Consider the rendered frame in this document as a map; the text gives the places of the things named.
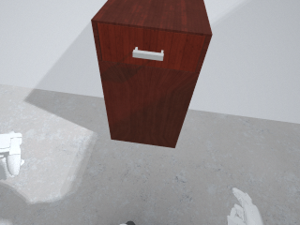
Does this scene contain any handle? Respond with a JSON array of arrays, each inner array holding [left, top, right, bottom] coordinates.
[[132, 47, 164, 61]]

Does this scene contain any right robot hand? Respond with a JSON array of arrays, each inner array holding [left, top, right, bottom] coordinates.
[[227, 187, 264, 225]]

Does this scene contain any cabinet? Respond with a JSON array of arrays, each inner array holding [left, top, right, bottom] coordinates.
[[91, 0, 213, 148]]

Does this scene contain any left robot hand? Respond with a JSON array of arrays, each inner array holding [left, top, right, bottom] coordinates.
[[0, 131, 24, 180]]

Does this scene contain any drawer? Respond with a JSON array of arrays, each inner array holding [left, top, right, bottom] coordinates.
[[97, 23, 205, 72]]

